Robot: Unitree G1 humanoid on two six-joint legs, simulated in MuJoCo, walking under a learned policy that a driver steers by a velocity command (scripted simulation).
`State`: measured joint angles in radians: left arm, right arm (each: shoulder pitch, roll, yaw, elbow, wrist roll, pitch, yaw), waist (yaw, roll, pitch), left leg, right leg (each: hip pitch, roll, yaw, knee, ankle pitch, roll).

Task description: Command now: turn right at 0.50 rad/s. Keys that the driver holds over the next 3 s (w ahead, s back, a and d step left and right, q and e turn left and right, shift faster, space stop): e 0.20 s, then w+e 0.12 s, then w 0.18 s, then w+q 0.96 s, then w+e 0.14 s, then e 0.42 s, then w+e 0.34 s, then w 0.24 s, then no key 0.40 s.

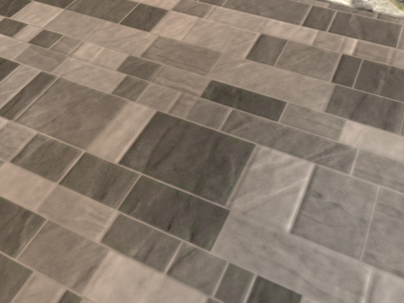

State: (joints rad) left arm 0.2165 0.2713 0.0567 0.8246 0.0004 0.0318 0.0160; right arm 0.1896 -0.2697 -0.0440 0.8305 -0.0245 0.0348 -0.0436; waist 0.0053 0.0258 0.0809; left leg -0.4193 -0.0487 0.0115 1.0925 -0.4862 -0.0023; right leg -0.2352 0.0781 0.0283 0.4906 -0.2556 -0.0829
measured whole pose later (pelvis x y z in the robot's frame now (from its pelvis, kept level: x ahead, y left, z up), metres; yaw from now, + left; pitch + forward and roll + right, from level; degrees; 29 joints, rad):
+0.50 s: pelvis +0.06 +0.03 +0.01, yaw -16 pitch +1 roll -1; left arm 0.21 0.32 0.08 0.79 0.04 0.01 -0.04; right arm 0.33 -0.26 -0.03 0.81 -0.03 -0.05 -0.02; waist -0.02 -0.05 0.00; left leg -0.10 -0.02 -0.01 0.32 -0.24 0.04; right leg -0.49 0.09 0.13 1.01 -0.30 -0.03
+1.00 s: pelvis +0.25 -0.07 +0.01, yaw -5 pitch +1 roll +0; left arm 0.32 0.23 0.04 0.84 0.02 -0.09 0.01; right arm 0.28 -0.28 -0.07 0.86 -0.03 -0.01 0.05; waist 0.00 0.05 0.02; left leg -0.59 0.05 -0.02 1.10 -0.22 0.06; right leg -0.08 0.03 -0.14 0.29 -0.23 -0.06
